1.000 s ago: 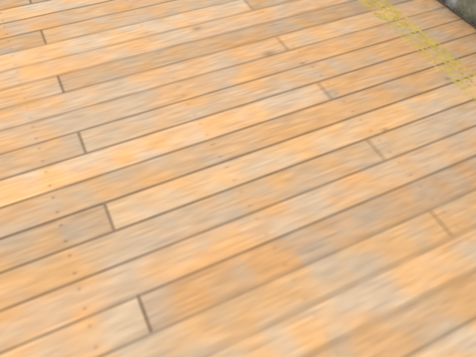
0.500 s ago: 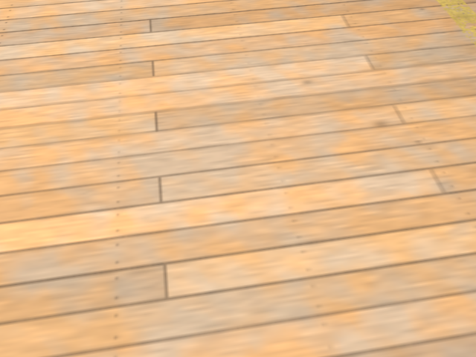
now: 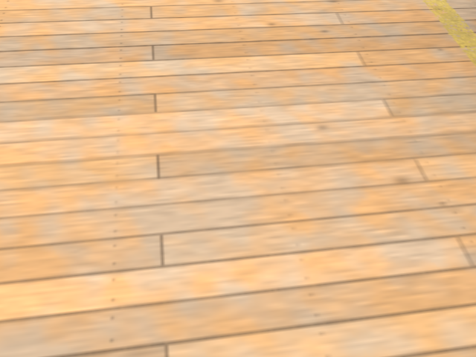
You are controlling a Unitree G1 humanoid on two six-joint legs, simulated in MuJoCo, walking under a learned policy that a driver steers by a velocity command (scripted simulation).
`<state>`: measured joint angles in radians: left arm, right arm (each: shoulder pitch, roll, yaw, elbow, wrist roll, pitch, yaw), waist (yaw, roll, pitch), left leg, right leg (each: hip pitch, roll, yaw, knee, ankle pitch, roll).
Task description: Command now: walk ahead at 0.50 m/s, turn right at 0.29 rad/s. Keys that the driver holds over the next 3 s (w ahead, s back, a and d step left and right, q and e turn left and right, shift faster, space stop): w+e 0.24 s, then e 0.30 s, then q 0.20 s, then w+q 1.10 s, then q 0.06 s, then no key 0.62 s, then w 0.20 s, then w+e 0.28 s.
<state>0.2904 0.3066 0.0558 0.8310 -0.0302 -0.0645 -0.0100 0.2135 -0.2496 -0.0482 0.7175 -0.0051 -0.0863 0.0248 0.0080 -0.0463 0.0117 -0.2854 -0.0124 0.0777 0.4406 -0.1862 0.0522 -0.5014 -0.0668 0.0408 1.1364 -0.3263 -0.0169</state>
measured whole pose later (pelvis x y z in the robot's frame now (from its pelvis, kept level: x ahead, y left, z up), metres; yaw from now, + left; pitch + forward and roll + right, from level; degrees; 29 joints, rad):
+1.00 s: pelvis +0.37 -0.04 +0.00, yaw -12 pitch +3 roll -2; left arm 0.13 0.28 0.06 0.72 -0.01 -0.07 -0.02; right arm 0.38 -0.25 -0.05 0.79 0.01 -0.05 -0.01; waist -0.05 -0.02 -0.03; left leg -0.28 0.00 -0.09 0.52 -0.29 0.02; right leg -0.43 0.06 0.01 0.86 -0.45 -0.04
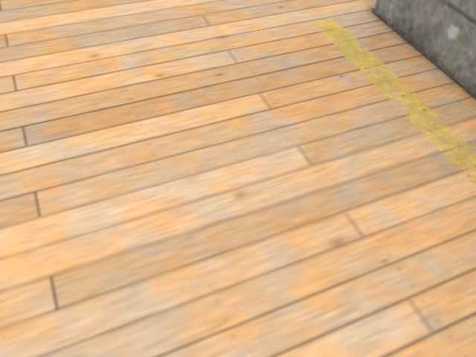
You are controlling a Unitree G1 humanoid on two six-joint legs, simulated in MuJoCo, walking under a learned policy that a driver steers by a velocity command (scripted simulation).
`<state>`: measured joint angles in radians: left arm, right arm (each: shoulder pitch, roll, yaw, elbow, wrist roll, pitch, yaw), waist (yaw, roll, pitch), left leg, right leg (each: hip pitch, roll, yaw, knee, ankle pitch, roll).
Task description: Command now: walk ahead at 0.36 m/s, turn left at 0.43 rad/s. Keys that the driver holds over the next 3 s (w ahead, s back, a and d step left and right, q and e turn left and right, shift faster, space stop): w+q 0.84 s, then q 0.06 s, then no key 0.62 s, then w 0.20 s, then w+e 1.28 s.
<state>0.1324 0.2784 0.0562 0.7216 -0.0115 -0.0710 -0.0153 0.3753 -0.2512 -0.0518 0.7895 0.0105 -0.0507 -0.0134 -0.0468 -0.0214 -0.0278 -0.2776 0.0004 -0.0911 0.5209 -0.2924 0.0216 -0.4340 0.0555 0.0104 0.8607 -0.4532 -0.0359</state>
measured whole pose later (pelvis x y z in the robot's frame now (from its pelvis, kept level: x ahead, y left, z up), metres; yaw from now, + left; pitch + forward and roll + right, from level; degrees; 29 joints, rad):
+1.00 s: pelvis +0.43 +0.14 +0.00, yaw +34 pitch +2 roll +0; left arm 0.05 0.30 0.04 0.70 0.02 -0.09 0.00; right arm 0.31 -0.29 -0.06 0.68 0.01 -0.03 -0.01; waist -0.06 -0.03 0.05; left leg -0.19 -0.12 -0.12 0.39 -0.22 0.08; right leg -0.68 -0.07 0.09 0.71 0.01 0.07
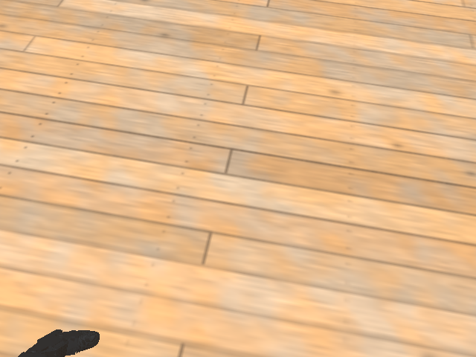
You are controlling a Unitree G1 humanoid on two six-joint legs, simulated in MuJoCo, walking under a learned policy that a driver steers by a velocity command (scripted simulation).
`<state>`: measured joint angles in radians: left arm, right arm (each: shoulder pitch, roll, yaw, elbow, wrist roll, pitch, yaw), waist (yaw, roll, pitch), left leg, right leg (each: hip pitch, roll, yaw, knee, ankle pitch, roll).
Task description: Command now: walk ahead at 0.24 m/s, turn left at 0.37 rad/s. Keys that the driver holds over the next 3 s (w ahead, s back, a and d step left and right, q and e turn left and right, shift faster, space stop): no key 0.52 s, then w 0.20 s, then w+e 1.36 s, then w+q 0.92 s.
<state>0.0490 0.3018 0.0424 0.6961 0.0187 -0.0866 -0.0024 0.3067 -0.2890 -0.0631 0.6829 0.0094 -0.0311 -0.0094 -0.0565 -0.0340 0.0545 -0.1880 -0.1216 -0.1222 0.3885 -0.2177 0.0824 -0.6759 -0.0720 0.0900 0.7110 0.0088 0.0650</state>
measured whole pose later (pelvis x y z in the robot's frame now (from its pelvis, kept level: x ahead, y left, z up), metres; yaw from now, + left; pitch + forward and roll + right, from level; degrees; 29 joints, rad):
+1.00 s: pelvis +0.28 -0.02 +0.00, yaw -2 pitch +2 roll +1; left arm 0.42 0.25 0.04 0.87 -0.02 -0.04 0.01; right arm 0.10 -0.27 -0.05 0.69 0.01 -0.11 0.02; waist 0.08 0.01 0.01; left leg -0.54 0.03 -0.03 0.75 -0.21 -0.03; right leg -0.08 0.03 0.10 0.32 -0.27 -0.05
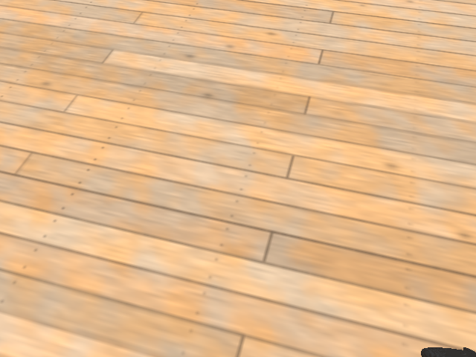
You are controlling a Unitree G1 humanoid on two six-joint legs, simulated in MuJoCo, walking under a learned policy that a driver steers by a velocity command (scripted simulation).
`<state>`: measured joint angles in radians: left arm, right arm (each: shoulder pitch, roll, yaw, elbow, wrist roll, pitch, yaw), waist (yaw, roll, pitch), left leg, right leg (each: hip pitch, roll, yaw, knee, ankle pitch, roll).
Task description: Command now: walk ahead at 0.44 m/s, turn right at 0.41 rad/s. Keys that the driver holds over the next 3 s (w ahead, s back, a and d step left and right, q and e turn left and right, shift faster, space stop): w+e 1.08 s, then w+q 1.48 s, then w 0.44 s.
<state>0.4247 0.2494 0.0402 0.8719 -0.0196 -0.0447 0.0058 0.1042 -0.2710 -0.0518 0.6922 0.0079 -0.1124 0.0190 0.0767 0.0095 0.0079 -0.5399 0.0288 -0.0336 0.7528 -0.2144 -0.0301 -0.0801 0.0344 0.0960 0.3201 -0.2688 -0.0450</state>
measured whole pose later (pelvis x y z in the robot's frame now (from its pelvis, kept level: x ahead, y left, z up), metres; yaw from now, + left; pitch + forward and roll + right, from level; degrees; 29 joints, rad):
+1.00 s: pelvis +0.48 -0.13 +0.00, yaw -35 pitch +2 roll +0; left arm 0.36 0.28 0.06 0.70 -0.02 -0.04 0.01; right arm 0.04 -0.30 -0.04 0.70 -0.01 -0.10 0.01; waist 0.07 0.04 0.04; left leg -0.67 0.07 -0.10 0.65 0.05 -0.06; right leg -0.13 0.11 0.13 0.34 -0.24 -0.09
